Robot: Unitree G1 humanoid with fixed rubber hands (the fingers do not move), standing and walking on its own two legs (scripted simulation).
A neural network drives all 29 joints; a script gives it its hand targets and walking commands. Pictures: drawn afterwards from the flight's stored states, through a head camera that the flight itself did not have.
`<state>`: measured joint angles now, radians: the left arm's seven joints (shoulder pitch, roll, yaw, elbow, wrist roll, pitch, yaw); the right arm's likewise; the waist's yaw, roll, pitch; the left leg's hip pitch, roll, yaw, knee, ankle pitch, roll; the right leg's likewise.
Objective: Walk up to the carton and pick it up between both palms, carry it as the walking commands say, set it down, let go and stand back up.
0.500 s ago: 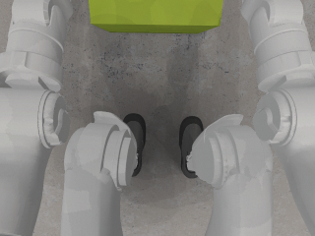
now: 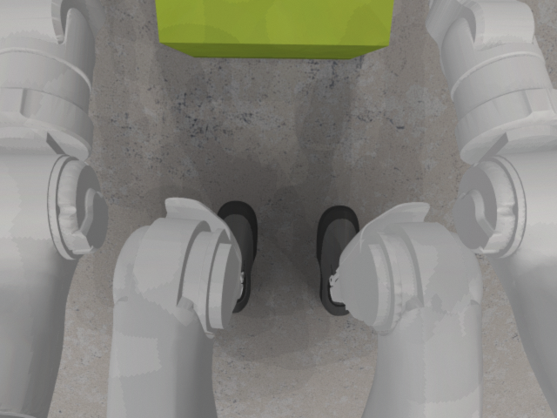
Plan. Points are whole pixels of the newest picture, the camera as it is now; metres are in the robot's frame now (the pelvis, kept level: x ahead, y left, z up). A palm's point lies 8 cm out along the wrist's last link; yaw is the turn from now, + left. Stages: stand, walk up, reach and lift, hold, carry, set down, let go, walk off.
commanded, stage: set down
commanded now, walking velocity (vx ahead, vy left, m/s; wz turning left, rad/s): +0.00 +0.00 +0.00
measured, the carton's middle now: out of the picture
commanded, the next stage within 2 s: let go in 1.62 s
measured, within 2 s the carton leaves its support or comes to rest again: neither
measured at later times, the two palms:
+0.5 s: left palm out of the picture +0.58 +0.22 -0.13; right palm out of the picture +0.59 -0.15 -0.13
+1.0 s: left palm out of the picture +0.59 +0.22 +0.01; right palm out of the picture +0.59 -0.17 +0.02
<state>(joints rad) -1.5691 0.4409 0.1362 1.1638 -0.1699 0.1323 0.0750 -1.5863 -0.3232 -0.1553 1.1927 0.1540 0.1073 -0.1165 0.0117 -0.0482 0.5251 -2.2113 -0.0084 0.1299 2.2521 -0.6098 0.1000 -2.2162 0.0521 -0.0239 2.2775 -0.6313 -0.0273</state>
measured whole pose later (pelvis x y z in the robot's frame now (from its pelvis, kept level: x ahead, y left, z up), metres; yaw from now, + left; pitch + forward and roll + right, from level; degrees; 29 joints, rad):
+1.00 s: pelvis -0.01 -0.01 +0.11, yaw +0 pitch +32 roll +1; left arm -1.55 0.56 0.19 0.67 -0.18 0.51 0.09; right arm -1.56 -0.36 -0.18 0.58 0.21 0.52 -0.17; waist -0.01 -0.05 0.53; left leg -1.89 -0.04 0.07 1.88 -0.54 0.06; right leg -1.90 0.06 -0.02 1.90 -0.56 -0.03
